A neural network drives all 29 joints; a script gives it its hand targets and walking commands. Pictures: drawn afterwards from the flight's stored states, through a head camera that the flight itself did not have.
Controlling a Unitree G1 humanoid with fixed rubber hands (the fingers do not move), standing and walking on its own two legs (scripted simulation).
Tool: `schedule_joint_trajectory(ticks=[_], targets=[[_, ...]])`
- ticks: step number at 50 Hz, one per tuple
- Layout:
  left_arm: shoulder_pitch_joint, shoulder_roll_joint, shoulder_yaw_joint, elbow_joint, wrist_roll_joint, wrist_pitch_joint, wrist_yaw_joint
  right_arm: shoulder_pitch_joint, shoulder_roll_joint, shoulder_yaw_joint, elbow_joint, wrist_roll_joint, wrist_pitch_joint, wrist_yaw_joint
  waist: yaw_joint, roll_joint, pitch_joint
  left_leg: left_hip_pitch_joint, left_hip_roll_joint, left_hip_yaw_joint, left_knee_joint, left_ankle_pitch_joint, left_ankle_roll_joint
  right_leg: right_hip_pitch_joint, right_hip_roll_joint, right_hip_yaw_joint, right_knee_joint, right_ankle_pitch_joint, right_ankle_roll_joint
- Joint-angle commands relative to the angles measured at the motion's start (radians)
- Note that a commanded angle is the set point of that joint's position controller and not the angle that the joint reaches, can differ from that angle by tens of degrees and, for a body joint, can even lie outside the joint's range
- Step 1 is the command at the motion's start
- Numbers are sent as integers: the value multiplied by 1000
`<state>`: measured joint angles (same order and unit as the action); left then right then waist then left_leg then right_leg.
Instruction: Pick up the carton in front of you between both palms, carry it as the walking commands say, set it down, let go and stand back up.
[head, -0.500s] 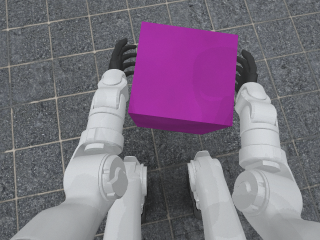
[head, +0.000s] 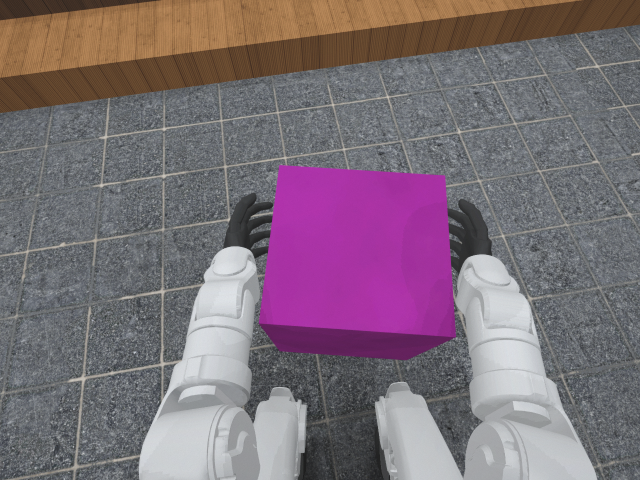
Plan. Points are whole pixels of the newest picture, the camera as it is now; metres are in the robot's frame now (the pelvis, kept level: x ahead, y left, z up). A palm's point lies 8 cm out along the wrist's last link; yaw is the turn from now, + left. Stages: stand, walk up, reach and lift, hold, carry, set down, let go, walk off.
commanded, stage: reach and lift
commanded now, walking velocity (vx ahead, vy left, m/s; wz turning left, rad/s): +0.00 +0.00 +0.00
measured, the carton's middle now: (351, 275) +0.40 -0.02 -0.11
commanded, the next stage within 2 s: hold in 1.72 s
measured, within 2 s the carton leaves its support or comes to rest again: neither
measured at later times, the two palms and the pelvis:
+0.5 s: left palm (187, 235) +0.37 +0.14 +0.12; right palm (521, 229) +0.36 -0.16 +0.12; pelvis +0.05 +0.00 +0.13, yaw +0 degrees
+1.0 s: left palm (145, 225) +0.34 +0.14 +0.19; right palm (563, 208) +0.34 -0.16 +0.18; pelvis +0.04 -0.01 +0.16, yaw +0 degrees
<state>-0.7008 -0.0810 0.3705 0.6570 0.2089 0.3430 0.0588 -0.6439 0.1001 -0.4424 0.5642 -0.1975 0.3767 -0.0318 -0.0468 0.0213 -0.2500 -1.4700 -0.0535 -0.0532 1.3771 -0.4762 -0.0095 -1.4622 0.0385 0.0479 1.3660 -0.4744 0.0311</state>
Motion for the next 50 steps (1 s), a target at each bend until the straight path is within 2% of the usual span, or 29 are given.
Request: schedule_joint_trajectory(ticks=[1, 17, 25, 30, 33, 36, 41, 50], targets=[[-491, -1076, -528, 43, -131, -12, -244, -560, 1035, 601, 52, 140, -15, 251, -3, -2, -642, 493, -113, 27, -241, 184, 4, 474, 117, -43, -230, 205, -9], [-210, -1091, -612, -65, -123, 4, -248, -261, 1033, 670, -8, 117, -11, 259, 14, -4, -400, 920, -71, -34, -584, 370, 9, 902, 85, 19, -562, 379, -34], [-91, -1086, -659, -151, -138, 74, -259, -148, 1036, 724, -78, 127, 55, 260, 31, -14, -258, 1139, -51, -41, -761, 467, 11, 1123, 68, 30, -739, 474, -29], [-42, -1079, -684, -220, -157, 144, -270, -104, 1023, 761, -152, 143, 119, 259, 41, -20, -152, 1266, -41, -42, -871, 490, 11, 1248, 58, 33, -853, 489, -24], [-21, -1067, -678, -249, -163, 190, -276, -84, 1017, 756, -176, 147, 162, 263, 37, -21, -77, 1315, -36, -40, -928, 467, 9, 1293, 54, 33, -911, 462, -26], [-15, -1041, -631, -237, -143, 228, -286, -71, 998, 707, -159, 121, 199, 266, 34, -21, 27, 1321, -32, -34, -974, 387, 10, 1305, 48, 32, -960, 385, -32], [-88, -1016, -549, -197, -103, 244, -304, -136, 990, 622, -113, 83, 215, 278, 40, -20, 115, 1305, -27, -19, -1000, 262, 20, 1303, 39, 22, -989, 269, -42], [-193, -1031, -564, -226, -104, 233, -317, -243, 1021, 652, -147, 96, 208, 283, 44, -26, 27, 1332, -30, -14, -993, 262, 24, 1363, 38, 23, -984, 275, -36]])
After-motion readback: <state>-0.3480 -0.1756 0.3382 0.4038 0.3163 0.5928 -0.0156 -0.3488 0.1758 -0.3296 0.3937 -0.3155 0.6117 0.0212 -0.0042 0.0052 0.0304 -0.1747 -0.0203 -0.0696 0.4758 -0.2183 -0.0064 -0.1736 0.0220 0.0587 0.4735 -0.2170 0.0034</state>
